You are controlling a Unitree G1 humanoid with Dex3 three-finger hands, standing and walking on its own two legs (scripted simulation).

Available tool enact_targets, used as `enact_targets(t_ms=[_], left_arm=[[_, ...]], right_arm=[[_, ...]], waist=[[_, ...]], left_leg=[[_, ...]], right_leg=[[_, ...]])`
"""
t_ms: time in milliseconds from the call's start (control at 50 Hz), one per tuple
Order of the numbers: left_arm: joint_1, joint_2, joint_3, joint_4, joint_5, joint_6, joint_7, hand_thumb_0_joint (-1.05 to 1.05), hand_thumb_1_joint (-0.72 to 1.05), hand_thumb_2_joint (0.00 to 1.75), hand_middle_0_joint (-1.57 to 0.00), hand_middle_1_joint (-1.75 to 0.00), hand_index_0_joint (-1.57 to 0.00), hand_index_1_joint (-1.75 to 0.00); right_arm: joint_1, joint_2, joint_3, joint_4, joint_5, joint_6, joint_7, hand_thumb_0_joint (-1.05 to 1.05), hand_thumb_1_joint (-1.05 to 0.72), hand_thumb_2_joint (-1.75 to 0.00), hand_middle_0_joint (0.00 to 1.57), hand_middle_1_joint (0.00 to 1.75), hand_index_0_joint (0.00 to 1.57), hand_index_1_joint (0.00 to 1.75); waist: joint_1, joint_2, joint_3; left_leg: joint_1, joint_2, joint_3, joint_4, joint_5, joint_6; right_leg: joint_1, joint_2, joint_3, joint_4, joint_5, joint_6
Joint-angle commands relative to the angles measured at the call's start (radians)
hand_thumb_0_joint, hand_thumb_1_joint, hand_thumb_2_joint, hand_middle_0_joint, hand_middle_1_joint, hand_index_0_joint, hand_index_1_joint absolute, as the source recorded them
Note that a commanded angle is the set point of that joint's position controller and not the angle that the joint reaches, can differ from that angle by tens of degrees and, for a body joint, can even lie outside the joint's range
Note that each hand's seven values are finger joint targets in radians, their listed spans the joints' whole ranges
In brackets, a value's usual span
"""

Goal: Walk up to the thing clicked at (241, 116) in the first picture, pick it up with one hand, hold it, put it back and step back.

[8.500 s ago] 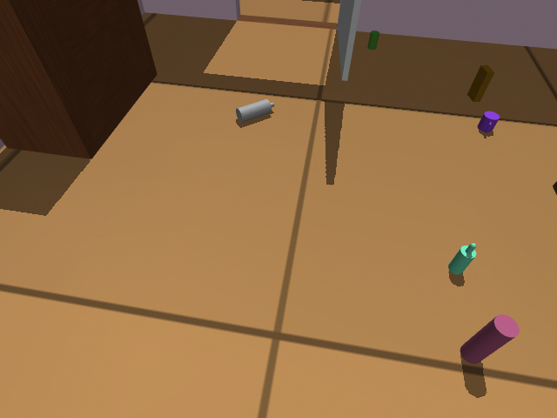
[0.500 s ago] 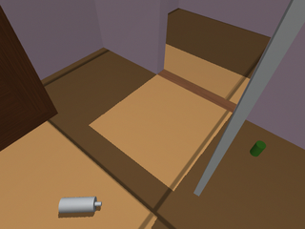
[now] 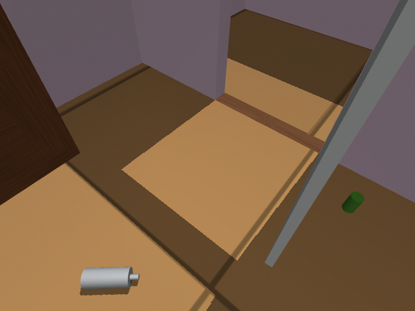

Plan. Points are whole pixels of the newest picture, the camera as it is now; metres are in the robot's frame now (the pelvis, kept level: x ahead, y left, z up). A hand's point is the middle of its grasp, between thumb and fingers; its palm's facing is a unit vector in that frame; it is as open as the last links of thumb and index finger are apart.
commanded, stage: stand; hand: left
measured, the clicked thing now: (111, 277) +0.39 +0.41 -0.74
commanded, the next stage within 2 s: walk up in 0.92 s
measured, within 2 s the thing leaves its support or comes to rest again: neither
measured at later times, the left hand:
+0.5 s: hand out of the picture +0.08 +0.25 -0.16, palm faces -0.03 -0.94 -0.34, open 7.4 cm
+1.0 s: hand out of the picture +0.07 +0.27 -0.15, palm faces +0.00 -0.92 -0.39, open 7.4 cm
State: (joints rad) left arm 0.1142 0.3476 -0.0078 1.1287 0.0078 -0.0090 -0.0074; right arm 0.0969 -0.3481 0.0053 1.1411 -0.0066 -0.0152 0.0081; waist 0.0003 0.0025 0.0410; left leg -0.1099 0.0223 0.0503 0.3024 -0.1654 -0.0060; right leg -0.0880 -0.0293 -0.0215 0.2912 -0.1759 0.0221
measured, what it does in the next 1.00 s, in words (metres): stands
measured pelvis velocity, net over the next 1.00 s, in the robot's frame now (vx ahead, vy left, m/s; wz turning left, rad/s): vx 0.00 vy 0.01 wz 0.00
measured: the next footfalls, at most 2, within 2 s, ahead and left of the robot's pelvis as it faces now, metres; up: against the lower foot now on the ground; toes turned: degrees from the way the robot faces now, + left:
left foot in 1.26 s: +0.04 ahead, +0.27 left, +0.00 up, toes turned +1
right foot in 1.68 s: +0.00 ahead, +0.04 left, +0.00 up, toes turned +1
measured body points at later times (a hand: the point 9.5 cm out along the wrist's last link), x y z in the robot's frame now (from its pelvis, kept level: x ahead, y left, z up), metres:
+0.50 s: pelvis +0.00 +0.00 +0.00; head +0.01 +0.00 +0.45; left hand +0.08 +0.30 -0.13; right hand +0.08 -0.30 -0.13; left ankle +0.00 +0.12 -0.75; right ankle -0.01 -0.13 -0.75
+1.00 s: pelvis +0.00 +0.01 +0.00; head +0.02 +0.00 +0.44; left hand +0.07 +0.32 -0.13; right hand +0.09 -0.30 -0.14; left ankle -0.01 +0.12 -0.73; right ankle -0.01 -0.13 -0.75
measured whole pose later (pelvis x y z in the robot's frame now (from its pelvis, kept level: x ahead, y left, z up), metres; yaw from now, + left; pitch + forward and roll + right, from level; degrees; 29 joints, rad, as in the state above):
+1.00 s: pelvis +0.00 +0.01 +0.00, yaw +0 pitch -1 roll -1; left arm 0.15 0.34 0.02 1.06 0.01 -0.04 0.04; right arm 0.11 -0.39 -0.04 1.03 -0.06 0.06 0.05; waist 0.00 0.04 0.06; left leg -0.24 0.01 0.00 0.61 -0.35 0.01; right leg -0.12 -0.03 -0.02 0.34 -0.20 0.02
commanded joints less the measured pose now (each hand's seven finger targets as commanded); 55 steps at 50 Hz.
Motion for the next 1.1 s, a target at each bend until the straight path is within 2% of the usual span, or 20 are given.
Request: enact_targets(t_ms=[0, 60, 200, 320, 760, 880, 900, 920, 940, 960, 980, 1000, 1020, 1060, 1080], left_arm=[[-0.038, 0.218, 0.041, -0.056, 0.004, -0.019, 0.015, 0.00, 0.90, 0.90, -0.20, -0.30, -0.20, -0.30], [-0.034, 0.217, 0.042, -0.057, 0.002, -0.019, 0.014, 0.00, 0.90, 0.90, -0.20, -0.30, -0.20, -0.30], [-0.038, 0.213, 0.042, -0.063, 0.004, -0.021, 0.017, 0.00, 0.90, 0.90, -0.20, -0.30, -0.20, -0.30], [-0.034, 0.218, 0.044, -0.062, 0.004, -0.019, 0.017, 0.00, 0.90, 0.90, -0.20, -0.30, -0.20, -0.30], [-0.025, 0.217, 0.042, -0.069, 0.005, -0.018, 0.016, 0.00, 0.90, 0.90, -0.20, -0.30, -0.20, -0.30], [-0.019, 0.214, 0.040, -0.065, 0.004, -0.020, 0.017, 0.00, 0.90, 0.90, -0.20, -0.30, -0.20, -0.30], [0.133, 0.386, 0.113, -0.043, -0.008, -0.030, 0.065, 0.00, 0.90, 0.90, -0.20, -0.30, -0.20, -0.30], [0.204, 0.427, 0.132, -0.046, -0.003, -0.034, 0.089, 0.00, 0.90, 0.90, -0.20, -0.30, -0.20, -0.30], [0.211, 0.453, 0.147, -0.078, 0.011, -0.038, 0.105, 0.00, 0.90, 0.90, -0.20, -0.30, -0.20, -0.30], [0.177, 0.435, 0.152, -0.116, 0.014, -0.040, 0.115, 0.00, 0.90, 0.90, -0.20, -0.30, -0.20, -0.30], [0.102, 0.419, 0.152, -0.159, 0.015, -0.041, 0.119, 0.00, 0.90, 0.90, -0.20, -0.30, -0.20, -0.30], [0.069, 0.378, 0.143, -0.181, 0.014, -0.043, 0.118, 0.00, 0.90, 0.90, -0.20, -0.30, -0.20, -0.30], [0.066, 0.372, 0.142, -0.196, 0.021, -0.046, 0.118, 0.00, 0.90, 0.90, -0.20, -0.30, -0.20, -0.30], [0.115, 0.379, 0.147, -0.209, 0.026, -0.052, 0.115, 0.00, 0.90, 0.90, -0.20, -0.30, -0.20, -0.30], [0.132, 0.390, 0.154, -0.219, 0.028, -0.055, 0.115, 0.00, 0.90, 0.90, -0.20, -0.30, -0.20, -0.30]], right_arm=[[-0.044, -0.211, -0.042, -0.056, -0.002, -0.017, -0.013, 0.00, -0.90, -0.90, 0.20, 0.30, 0.20, 0.30], [-0.048, -0.219, -0.045, -0.058, -0.003, -0.017, -0.013, 0.00, -0.90, -0.90, 0.20, 0.30, 0.20, 0.30], [-0.047, -0.213, -0.045, -0.066, -0.003, -0.015, -0.014, 0.00, -0.90, -0.90, 0.20, 0.30, 0.20, 0.30], [-0.042, -0.217, -0.044, -0.064, -0.003, -0.016, -0.015, 0.00, -0.90, -0.90, 0.20, 0.30, 0.20, 0.30], [-0.040, -0.219, -0.047, -0.067, -0.005, -0.017, -0.015, 0.00, -0.90, -0.90, 0.20, 0.30, 0.20, 0.30], [-0.034, -0.217, -0.046, -0.064, -0.004, -0.016, -0.014, 0.00, -0.90, -0.90, 0.20, 0.30, 0.20, 0.30], [-0.075, -0.343, -0.118, -0.160, -0.073, 0.043, 0.019, 0.00, -0.90, -0.90, 0.20, 0.30, 0.20, 0.30], [-0.091, -0.274, -0.112, -0.201, -0.076, 0.065, 0.034, 0.00, -0.90, -0.90, 0.20, 0.30, 0.20, 0.30], [-0.095, -0.256, -0.114, -0.249, -0.080, 0.084, 0.048, 0.00, -0.90, -0.90, 0.20, 0.30, 0.20, 0.30], [-0.054, -0.241, -0.121, -0.274, -0.079, 0.098, 0.055, 0.00, -0.90, -0.90, 0.20, 0.30, 0.20, 0.30], [-0.014, -0.246, -0.131, -0.293, -0.071, 0.109, 0.065, 0.00, -0.90, -0.90, 0.20, 0.30, 0.20, 0.30], [0.013, -0.251, -0.144, -0.298, -0.066, 0.113, 0.071, 0.00, -0.90, -0.90, 0.20, 0.30, 0.20, 0.30], [0.019, -0.252, -0.151, -0.319, -0.065, 0.115, 0.076, 0.00, -0.90, -0.90, 0.20, 0.30, 0.20, 0.30], [-0.009, -0.247, -0.157, -0.355, -0.071, 0.116, 0.082, 0.00, -0.90, -0.90, 0.20, 0.30, 0.20, 0.30], [-0.015, -0.249, -0.161, -0.373, -0.073, 0.116, 0.084, 0.00, -0.90, -0.90, 0.20, 0.30, 0.20, 0.30]], waist=[[-0.001, -0.014, -0.068], [0.000, -0.005, -0.073], [-0.003, -0.006, -0.076], [-0.002, -0.006, -0.072], [0.003, 0.003, -0.080], [0.000, -0.005, -0.055], [0.046, 0.100, 0.011], [0.075, -0.021, -0.006], [0.089, -0.040, 0.000], [0.063, -0.046, -0.009], [0.020, -0.074, -0.022], [-0.009, -0.054, -0.031], [-0.019, -0.083, -0.028], [0.013, -0.102, -0.030], [0.025, -0.122, -0.033]], left_leg=[[0.042, 0.126, -0.103, -0.039, 0.159, 0.016], [0.049, 0.128, -0.104, -0.037, 0.153, 0.018], [0.051, 0.127, -0.100, -0.028, 0.176, 0.022], [0.051, 0.128, -0.103, -0.035, 0.161, 0.019], [0.051, 0.129, -0.097, -0.034, 0.160, 0.023], [0.044, 0.125, -0.098, -0.037, 0.144, 0.023], [-0.136, 0.044, -0.025, 0.146, 0.121, 0.040], [-0.272, 0.009, -0.029, 0.310, -0.158, 0.020], [-0.354, 0.010, -0.112, 0.521, -0.323, 0.014], [-0.382, 0.034, -0.187, 0.662, -0.359, 0.021], [-0.391, 0.048, -0.252, 0.764, -0.347, 0.025], [-0.374, 0.033, -0.271, 0.795, -0.329, 0.016], [-0.382, 0.035, -0.266, 0.795, -0.316, 0.012], [-0.417, 0.030, -0.249, 0.739, -0.295, -0.004], [-0.430, 0.045, -0.242, 0.695, -0.295, -0.009]], right_leg=[[-0.010, -0.115, 0.083, -0.033, 0.150, -0.033], [-0.008, -0.117, 0.084, -0.032, 0.135, -0.035], [-0.004, -0.118, 0.081, -0.038, 0.176, -0.033], [-0.009, -0.115, 0.081, -0.035, 0.148, -0.032], [-0.006, -0.118, 0.084, -0.029, 0.157, -0.036], [-0.017, -0.117, 0.086, -0.043, 0.144, -0.033], [0.059, -0.189, 0.143, 0.017, 0.229, -0.077], [0.134, -0.314, 0.273, -0.012, 0.335, -0.153], [0.110, -0.423, 0.360, -0.021, 0.378, -0.253], [0.071, -0.452, 0.345, 0.000, 0.362, -0.295], [0.031, -0.445, 0.307, 0.021, 0.362, -0.307], [0.006, -0.382, 0.225, 0.042, 0.373, -0.281], [-0.007, -0.352, 0.179, 0.052, 0.394, -0.265], [0.030, -0.317, 0.131, 0.100, 0.431, -0.248], [0.048, -0.328, 0.135, 0.124, 0.427, -0.256]])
